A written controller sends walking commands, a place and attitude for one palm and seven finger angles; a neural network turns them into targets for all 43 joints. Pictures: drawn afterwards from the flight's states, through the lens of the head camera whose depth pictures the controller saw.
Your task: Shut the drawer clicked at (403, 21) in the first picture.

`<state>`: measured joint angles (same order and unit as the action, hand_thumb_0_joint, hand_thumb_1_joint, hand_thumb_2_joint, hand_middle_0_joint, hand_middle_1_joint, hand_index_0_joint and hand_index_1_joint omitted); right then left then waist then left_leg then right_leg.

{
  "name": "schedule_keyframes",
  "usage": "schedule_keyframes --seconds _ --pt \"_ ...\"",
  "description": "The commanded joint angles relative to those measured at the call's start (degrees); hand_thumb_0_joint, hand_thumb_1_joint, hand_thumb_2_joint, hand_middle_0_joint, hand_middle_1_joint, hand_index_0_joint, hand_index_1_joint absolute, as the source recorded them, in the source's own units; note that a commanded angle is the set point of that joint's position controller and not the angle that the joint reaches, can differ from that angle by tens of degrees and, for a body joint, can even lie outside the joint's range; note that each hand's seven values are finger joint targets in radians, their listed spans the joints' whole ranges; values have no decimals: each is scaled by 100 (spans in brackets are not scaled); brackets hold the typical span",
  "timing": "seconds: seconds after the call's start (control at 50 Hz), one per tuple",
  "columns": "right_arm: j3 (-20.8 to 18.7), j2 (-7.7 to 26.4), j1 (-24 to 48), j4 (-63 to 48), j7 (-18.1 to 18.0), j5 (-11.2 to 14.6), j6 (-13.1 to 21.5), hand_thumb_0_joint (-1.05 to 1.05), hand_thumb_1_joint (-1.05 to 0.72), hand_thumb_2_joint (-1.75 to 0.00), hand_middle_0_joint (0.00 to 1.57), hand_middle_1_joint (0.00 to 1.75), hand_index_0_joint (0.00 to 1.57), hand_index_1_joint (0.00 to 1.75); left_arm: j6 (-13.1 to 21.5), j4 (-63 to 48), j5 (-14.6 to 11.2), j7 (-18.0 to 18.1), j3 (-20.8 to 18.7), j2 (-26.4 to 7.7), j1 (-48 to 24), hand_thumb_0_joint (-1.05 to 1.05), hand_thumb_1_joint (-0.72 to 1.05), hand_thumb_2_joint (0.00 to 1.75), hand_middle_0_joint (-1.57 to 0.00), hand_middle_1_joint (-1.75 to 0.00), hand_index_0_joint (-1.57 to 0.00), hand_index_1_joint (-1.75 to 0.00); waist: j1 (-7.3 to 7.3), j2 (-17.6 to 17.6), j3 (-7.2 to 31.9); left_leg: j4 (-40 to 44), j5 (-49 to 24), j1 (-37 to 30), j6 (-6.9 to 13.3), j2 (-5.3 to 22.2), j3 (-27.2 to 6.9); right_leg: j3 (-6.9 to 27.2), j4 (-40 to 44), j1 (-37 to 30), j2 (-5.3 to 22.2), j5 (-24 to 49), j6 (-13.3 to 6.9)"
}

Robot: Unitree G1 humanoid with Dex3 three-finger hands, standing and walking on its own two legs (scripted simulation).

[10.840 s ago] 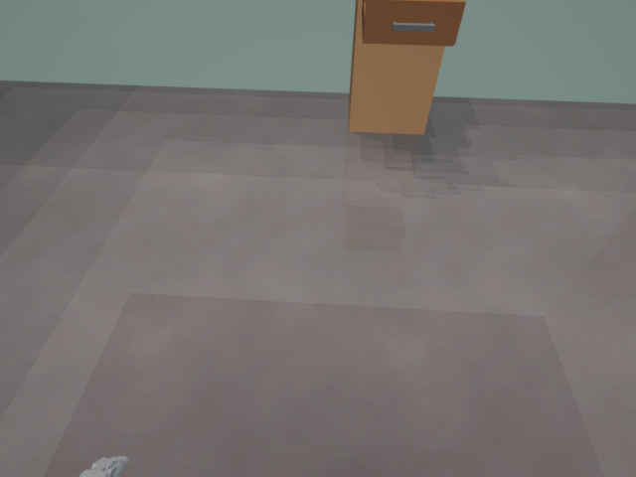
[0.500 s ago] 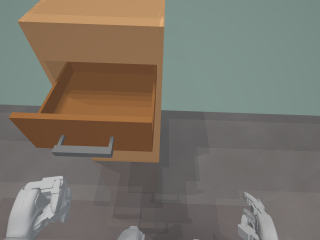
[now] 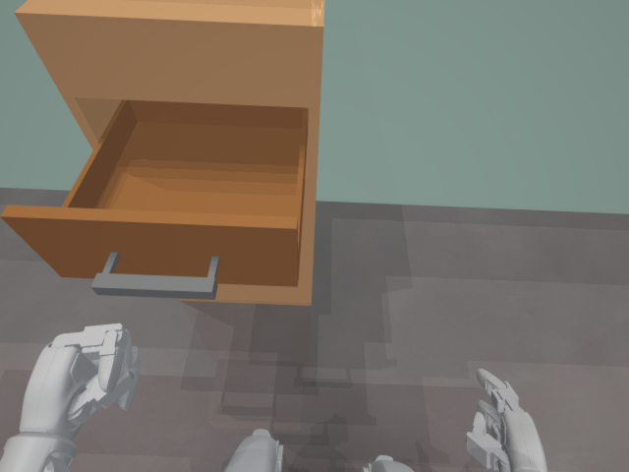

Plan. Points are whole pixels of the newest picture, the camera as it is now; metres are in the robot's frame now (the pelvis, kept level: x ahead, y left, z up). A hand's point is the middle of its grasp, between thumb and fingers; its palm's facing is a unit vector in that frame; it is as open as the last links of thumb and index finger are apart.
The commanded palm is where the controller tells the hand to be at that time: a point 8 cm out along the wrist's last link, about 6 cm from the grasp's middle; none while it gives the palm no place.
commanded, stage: bring the fist close to the handle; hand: left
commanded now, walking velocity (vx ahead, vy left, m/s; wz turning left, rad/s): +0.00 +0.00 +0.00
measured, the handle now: (160, 273) +0.37 +0.25 -0.01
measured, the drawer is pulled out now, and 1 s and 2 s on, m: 0.26 0.26 0.18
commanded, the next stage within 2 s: push the drawer shut in 1.10 s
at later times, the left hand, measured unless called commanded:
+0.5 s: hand (161, 351) +0.26 +0.21 +0.01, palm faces +0.02 -1.00 -0.05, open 3.2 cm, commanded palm +0.24 +0.27 +0.01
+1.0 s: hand (164, 338) +0.28 +0.22 -0.02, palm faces +0.03 -1.00 -0.05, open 3.2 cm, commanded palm +0.26 +0.27 -0.01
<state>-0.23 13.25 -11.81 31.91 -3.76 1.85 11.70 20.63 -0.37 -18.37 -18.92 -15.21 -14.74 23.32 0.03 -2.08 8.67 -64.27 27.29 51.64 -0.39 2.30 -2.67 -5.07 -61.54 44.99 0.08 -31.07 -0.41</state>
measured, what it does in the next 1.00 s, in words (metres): stands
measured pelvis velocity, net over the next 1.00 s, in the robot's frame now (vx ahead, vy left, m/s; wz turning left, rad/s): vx -0.01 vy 0.01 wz -0.04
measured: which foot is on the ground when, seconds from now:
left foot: down 0.00-1.00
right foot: down 0.00-1.00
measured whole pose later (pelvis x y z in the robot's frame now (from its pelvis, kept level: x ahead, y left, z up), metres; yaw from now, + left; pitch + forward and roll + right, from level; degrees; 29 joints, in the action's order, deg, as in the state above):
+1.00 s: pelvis -0.01 +0.01 -0.05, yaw -2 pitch +23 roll -4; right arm 0.5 14.0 -11.2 31.6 -2.4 1.2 5.6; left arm 23.4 11.1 -16.4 -15.2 -15.9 -16.2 6.6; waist -1.4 -1.5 10.7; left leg -76.8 30.6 69.3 0.3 2.7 -1.9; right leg -3.9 -74.7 63.2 0.0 -34.5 0.1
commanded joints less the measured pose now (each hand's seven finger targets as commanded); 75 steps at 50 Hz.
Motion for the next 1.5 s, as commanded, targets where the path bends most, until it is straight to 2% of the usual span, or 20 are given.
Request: schedule_keyframes --seconds 0.0,0.14,0.2,0.3,0.42,0.46,0.64,0.7,0.76,0.84,0.96,1.02,1.1,1.14,1.18,1.24,1.34,1.38,1.44,1.48 --pt "-342 736 230 -884 -33 -1 273 0 -90 -90 20 30 20 30 462 -1215 -49 95 -349 -740 -276 0 90 90 -140 -160 -140 -160 -16 -219 1231 762 -1382 -1214 194 -196 40 135 779 -171 -118 1334 -47" --pt "-361 776 180 -862 -20 -50 125 0 -90 -90 20 30 20 30 509 -848 61 294 -408 -804 -477 0 90 90 -140 -160 -140 -160 -23 -63 1246 585 -1177 -827 188 -167 -1 103 528 168 -149 1093 -58" --pt "-332 799 150 -888 -5 -56 102 0 -90 -90 20 30 20 30 608 -967 89 303 -166 -662 -827 0 90 90 -140 -160 -140 -160 -89 -211 1395 514 -1113 -876 179 -158 -18 100 407 365 -135 1020 -64" --pt "-332 844 108 -875 8 -70 24 0 -90 -90 20 30 20 30 648 -798 154 367 -156 -702 -1039 0 90 90 -140 -160 -140 -160 -100 -245 1561 388 -1112 -758 165 -140 -39 91 216 544 -140 1011 -73" --pt "-348 875 83 -823 26 -76 -108 0 -90 -90 20 30 20 30 670 -472 169 417 -363 -877 -1427 0 90 90 -140 -160 -140 -160 -114 -81 1664 153 -1038 -464 181 -134 -2 153 81 683 -155 994 -62" --pt "-348 871 69 -838 40 -87 -148 0 -90 -90 20 30 20 30 709 -388 170 400 -432 -918 -1355 0 90 90 -140 -160 -140 -160 -59 -143 1760 111 -1142 -458 174 -128 -4 150 -11 701 -164 1069 -83" --pt "-344 965 24 -737 41 -93 -232 0 -90 -90 20 30 20 30 825 108 134 267 -426 -984 -2096 0 90 90 -140 -160 -140 -160 -189 -60 1855 -251 -1004 -70 205 -118 -23 187 -281 1100 -189 974 -83" --pt "-361 957 51 -770 58 -88 -230 0 -90 -90 20 30 20 30 868 -92 114 214 -379 -939 -2107 0 90 90 -140 -160 -140 -160 -81 -381 2213 -258 -1181 -308 177 -116 -8 203 -357 1110 -153 1086 -105" --pt "-358 967 64 -825 75 -70 -266 0 -90 -90 20 30 20 30 780 -314 106 259 -427 -1062 -1951 0 90 90 -140 -160 -140 -160 -44 -429 2336 -187 -1329 -460 181 -100 -30 184 -333 1030 -156 1186 -108" --pt "-339 955 51 -794 63 -62 -344 0 -90 -90 20 30 20 30 645 9 101 401 -595 -1126 -1978 0 90 90 -140 -160 -140 -160 -118 -98 1970 -197 -928 -47 206 -114 -19 191 -253 1062 -186 910 -75" --pt "-331 970 49 -772 39 -51 -336 0 -90 -90 20 30 20 30 704 -17 102 355 -452 -1036 -2249 0 90 90 -140 -160 -140 -160 -160 -187 2093 -205 -872 -148 207 -122 -16 203 -254 1116 -169 863 -78" --pt "-337 960 26 -803 56 -44 -323 0 -90 -90 20 30 20 30 696 -124 108 286 -266 -895 -1999 0 90 90 -140 -160 -140 -160 -142 -260 2128 -169 -1095 -328 192 -115 -26 168 -249 1092 -165 1027 -87" --pt "-336 965 28 -799 54 -45 -344 0 -90 -90 20 30 20 30 666 -18 118 342 -326 -936 -2126 0 90 90 -140 -160 -140 -160 -171 -118 1907 -166 -847 -112 200 -127 -33 167 -226 1130 -169 845 -73" --pt "-335 980 21 -791 40 -50 -353 0 -90 -90 20 30 20 30 693 2 145 407 -481 -1095 -2100 0 90 90 -140 -160 -140 -160 -143 -81 1934 -158 -824 -101 202 -117 -60 152 -263 1142 -186 806 -88" --pt "-340 942 54 -837 51 -56 -351 0 -90 -90 20 30 20 30 748 -214 161 432 -360 -969 -2063 0 90 90 -140 -160 -140 -160 -110 -244 2090 -124 -935 -289 183 -118 -47 151 -278 1140 -170 870 -92" --pt "-316 968 -11 -725 22 -78 -364 0 -90 -90 20 30 20 30 785 -55 236 497 -363 -1081 -2621 0 90 90 -140 -160 -140 -160 -263 -163 1929 -220 -811 -140 203 -113 -68 159 -296 1294 -180 808 -85" --pt "-300 1014 -45 -643 -18 -78 -372 0 -90 -90 20 30 20 30 695 318 271 467 -295 -1081 -3216 0 90 90 -140 -160 -140 -160 -285 -294 2071 -206 -731 -251 192 -120 -84 173 -279 1374 -169 750 -99" --pt "-296 1018 -45 -650 -17 -73 -411 0 -90 -90 20 30 20 30 614 422 270 428 -425 -1212 -3255 0 90 90 -140 -160 -140 -160 -200 -309 2238 -173 -923 -342 177 -116 -57 190 -259 1191 -156 898 -106" --pt "-280 1026 -85 -566 -57 -60 -433 0 -90 -90 20 30 20 30 569 630 257 376 -426 -1261 -3744 0 90 90 -140 -160 -140 -160 -339 -243 2121 -256 -854 -234 207 -105 -47 213 -233 1310 -168 863 -83" --pt "-280 1028 -104 -517 -76 -55 -436 0 -90 -90 20 30 20 30 599 766 258 357 -531 -1373 -3969 0 90 90 -140 -160 -140 -160 -304 -280 2153 -248 -809 -245 187 -104 -38 224 -227 1289 -160 814 -89"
